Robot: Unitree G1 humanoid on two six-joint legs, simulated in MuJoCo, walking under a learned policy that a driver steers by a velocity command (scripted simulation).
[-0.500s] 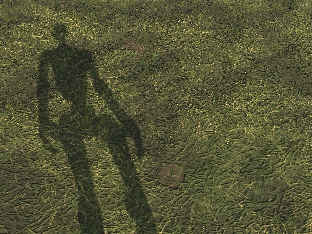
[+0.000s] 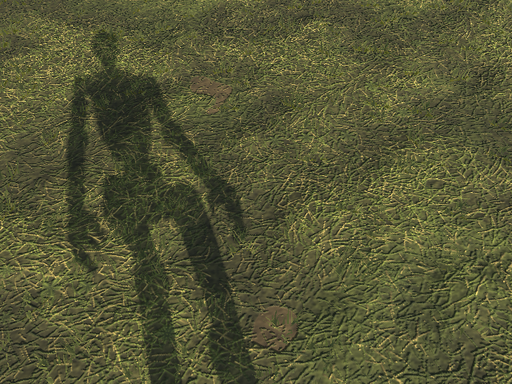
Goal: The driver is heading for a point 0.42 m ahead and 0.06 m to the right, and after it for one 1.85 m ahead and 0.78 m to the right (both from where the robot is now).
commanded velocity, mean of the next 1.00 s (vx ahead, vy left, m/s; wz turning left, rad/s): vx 0.49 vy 0.00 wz -0.30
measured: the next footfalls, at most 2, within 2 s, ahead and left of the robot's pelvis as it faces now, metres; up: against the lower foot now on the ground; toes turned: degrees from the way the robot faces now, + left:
left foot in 0.26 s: +0.33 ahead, +0.09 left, +0.00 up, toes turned +4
right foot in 0.84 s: +0.59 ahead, -0.08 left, +0.00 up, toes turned -20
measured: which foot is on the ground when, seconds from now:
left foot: up 0.00-0.24, down 0.26-0.82, up 0.84-1.00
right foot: down 0.00-0.26, up 0.28-0.82, down 0.84-1.00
